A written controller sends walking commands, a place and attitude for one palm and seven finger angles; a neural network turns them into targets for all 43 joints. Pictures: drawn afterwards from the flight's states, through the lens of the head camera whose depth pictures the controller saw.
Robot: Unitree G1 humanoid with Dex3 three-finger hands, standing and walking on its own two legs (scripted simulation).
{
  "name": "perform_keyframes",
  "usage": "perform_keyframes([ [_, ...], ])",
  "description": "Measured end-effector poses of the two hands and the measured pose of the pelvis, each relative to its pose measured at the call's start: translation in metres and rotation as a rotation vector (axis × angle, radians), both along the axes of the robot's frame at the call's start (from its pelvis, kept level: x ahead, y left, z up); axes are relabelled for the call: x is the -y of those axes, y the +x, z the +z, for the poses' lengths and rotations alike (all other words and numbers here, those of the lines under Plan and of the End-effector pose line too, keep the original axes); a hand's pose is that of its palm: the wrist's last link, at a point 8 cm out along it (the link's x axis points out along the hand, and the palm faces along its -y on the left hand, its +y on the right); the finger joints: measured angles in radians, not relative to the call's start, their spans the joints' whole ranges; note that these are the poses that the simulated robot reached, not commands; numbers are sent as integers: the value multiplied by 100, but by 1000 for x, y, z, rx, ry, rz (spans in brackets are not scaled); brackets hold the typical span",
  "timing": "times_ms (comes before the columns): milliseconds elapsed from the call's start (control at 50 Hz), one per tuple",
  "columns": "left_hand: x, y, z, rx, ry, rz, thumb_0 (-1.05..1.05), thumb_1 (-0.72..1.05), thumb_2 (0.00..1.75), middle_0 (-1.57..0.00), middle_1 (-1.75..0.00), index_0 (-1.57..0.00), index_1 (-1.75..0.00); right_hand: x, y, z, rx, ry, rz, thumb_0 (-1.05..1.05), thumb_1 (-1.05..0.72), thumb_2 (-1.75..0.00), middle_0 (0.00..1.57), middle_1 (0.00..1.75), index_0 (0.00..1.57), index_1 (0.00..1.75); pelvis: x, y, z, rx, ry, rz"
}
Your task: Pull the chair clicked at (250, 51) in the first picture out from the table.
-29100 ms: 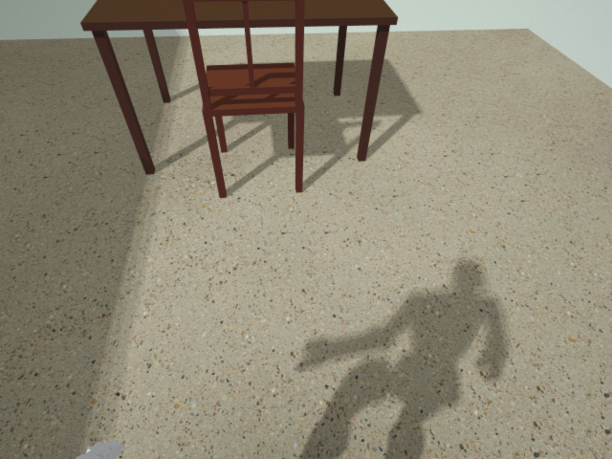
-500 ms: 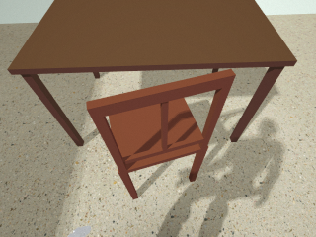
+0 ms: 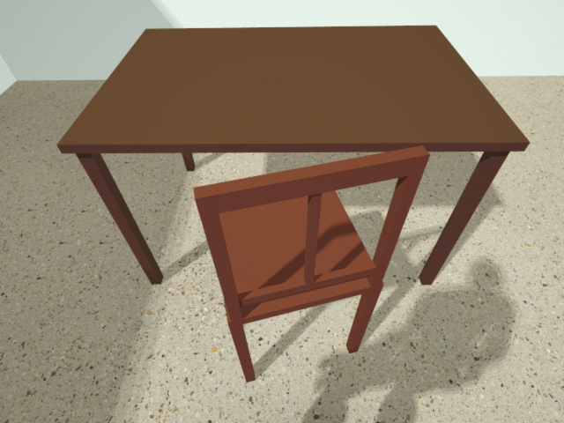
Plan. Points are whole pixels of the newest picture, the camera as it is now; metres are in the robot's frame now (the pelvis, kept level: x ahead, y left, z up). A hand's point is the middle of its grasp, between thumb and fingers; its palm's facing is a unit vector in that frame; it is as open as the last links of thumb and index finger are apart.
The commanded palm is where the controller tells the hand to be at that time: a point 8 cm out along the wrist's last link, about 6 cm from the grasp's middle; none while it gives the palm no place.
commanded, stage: come to a stop and stand still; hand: left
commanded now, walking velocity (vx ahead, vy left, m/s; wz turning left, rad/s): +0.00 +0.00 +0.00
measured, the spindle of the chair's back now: (311, 241) +0.47 -0.02 -0.07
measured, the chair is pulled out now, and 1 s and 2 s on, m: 0.11 0.11 0.11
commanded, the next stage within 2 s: look again from close up in 0.04 s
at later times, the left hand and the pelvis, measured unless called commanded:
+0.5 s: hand out of the picture +0.04 +0.16 -0.17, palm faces +0.00 -0.98 -0.21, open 7.3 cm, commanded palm none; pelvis +0.02 -0.02 +0.00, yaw +0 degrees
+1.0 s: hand out of the picture +0.03 +0.15 -0.17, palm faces +0.02 -0.98 -0.20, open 7.3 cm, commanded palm none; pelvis +0.03 -0.02 +0.01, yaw +1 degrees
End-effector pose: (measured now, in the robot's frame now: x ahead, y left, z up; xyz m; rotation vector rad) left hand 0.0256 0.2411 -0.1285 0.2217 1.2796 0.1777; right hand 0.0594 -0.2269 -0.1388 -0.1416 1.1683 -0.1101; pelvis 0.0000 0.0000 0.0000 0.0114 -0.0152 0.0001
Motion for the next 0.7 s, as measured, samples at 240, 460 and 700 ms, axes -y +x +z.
perform_keyframes([
  [240, 14, -23, -5, -104, -35, 24, 1, 90, 90, -20, -30, -20, -30, 14, -33, -1, -152, -28, -15, 0, -91, -90, 20, 30, 20, 30, 6, 10, 4, -7, 0, 7],
  [460, 28, 8, -9, -61, -53, 6, 1, 91, 90, -20, -30, -20, -30, 13, -36, -1, -186, -21, -32, 0, -91, -90, 20, 30, 20, 30, 14, 19, 5, 0, -2, 8],
  [700, 31, 20, -8, -44, -45, 10, 0, 91, 90, -20, -30, -20, -30, 11, -30, -3, -194, -6, -34, 1, -91, -90, 20, 30, 20, 30, 19, 25, 5, 0, -2, 9],
])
